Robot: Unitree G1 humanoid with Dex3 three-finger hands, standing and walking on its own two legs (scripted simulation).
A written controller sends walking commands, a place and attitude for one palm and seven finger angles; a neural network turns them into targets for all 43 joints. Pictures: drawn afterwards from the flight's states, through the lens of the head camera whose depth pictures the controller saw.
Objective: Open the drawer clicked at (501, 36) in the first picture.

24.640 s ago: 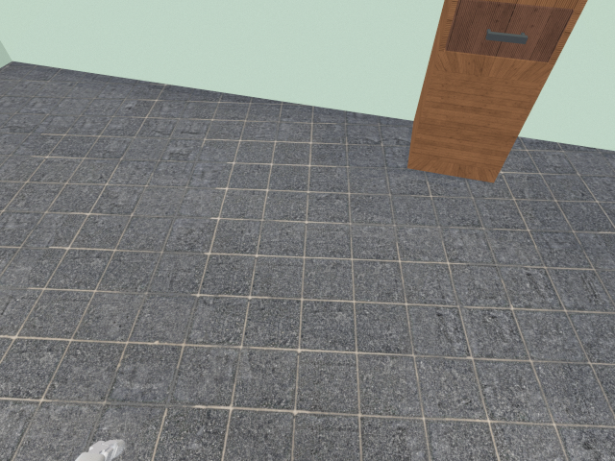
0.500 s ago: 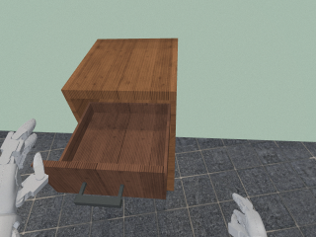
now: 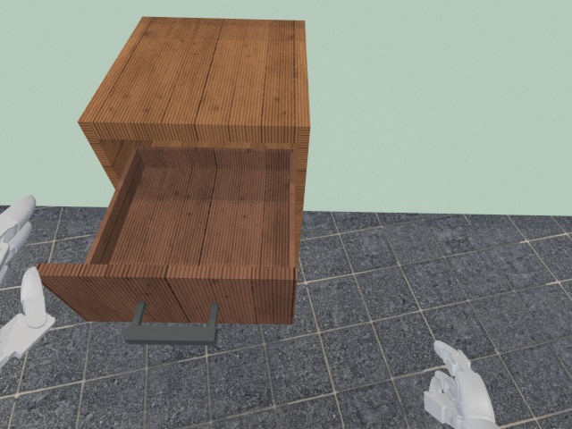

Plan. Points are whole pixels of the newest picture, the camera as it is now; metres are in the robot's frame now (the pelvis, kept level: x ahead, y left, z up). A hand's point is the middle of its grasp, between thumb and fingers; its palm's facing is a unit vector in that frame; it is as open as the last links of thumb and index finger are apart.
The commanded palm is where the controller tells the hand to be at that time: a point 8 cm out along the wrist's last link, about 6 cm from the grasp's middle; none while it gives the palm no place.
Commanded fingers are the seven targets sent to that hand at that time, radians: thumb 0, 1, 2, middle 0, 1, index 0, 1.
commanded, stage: step back with the hand held close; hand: left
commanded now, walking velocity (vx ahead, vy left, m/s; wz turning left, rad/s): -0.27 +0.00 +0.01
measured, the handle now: (174, 322) +0.28 +0.20 -0.07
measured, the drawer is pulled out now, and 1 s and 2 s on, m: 0.29 0.29 0.29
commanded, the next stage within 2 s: stop stepping back and stand still in 0.90 s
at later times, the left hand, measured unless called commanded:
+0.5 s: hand (7, 371) +0.15 +0.24 +0.17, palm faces +0.36 -0.80 -0.48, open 7.4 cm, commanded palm +0.08 +0.28 +0.18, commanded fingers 0.00 0.90 0.90 -0.20 -0.30 -0.20 -0.30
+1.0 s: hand out of the picture +0.02 +0.19 +0.14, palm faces +0.26 -0.83 -0.48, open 7.4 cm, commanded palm -0.06 +0.24 +0.18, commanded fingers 0.00 0.90 0.90 -0.20 -0.30 -0.20 -0.30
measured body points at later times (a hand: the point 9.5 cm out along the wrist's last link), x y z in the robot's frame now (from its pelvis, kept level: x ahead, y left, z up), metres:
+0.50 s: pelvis -0.05 +0.00 +0.00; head -0.02 +0.02 +0.45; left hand +0.12 +0.28 +0.19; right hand +0.11 -0.23 -0.08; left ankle -0.01 +0.09 -0.74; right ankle -0.05 -0.12 -0.71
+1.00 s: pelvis -0.19 -0.04 +0.00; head -0.13 -0.02 +0.44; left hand +0.00 +0.23 +0.17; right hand -0.01 -0.30 -0.08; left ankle -0.19 +0.07 -0.74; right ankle -0.16 -0.15 -0.73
